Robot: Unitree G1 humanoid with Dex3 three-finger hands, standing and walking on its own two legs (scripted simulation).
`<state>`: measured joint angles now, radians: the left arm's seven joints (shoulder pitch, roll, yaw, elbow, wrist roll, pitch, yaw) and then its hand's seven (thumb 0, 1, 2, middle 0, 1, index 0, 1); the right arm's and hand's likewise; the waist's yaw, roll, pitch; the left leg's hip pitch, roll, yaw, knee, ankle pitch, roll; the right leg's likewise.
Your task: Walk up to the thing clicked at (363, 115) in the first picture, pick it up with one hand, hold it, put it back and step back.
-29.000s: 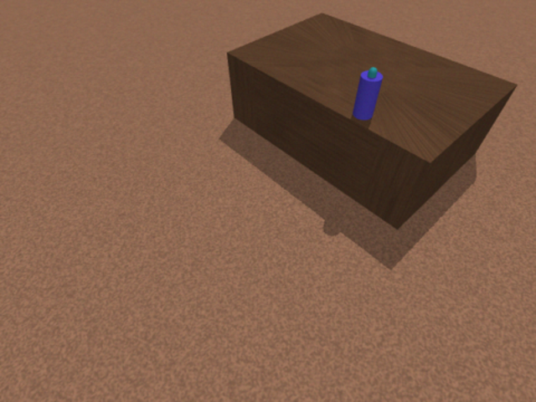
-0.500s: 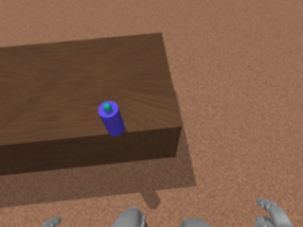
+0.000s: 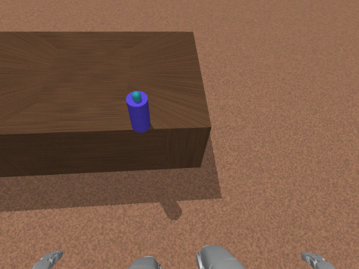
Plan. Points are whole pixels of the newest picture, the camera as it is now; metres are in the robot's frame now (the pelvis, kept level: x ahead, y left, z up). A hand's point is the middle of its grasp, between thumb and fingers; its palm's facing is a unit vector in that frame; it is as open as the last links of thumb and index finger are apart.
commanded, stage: step back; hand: left
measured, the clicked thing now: (138, 110) +0.71 +0.17 -0.24
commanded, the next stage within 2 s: stand in 1.86 s
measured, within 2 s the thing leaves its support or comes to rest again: neither
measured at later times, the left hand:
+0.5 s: hand out of the picture -0.05 +0.26 -0.15, palm faces +0.03 -0.91 -0.41, open 7.4 cm
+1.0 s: hand out of the picture -0.25 +0.23 -0.15, palm faces +0.04 -0.92 -0.40, open 7.4 cm
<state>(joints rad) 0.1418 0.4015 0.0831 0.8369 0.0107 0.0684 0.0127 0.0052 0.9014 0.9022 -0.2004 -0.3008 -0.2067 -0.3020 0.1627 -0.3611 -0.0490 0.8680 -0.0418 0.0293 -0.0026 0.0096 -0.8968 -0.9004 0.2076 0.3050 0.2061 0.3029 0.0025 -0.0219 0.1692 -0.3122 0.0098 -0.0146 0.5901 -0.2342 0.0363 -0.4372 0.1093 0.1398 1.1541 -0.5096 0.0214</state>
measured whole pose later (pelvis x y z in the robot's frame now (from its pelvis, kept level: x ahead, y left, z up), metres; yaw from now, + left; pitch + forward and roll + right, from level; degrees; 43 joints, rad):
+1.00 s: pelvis -0.29 -0.04 -0.01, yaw +1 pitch -2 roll +0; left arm 0.23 0.36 0.07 0.95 0.05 0.00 -0.02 0.01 0.90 0.90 -0.20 -0.30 -0.21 -0.30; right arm 0.23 -0.42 -0.06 0.97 -0.04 0.03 0.02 0.01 -0.90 -0.90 0.20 0.30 0.20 0.30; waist 0.04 0.03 0.07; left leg -0.37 -0.03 -0.08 0.81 -0.45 -0.01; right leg -0.25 -0.01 0.00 0.63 -0.35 -0.01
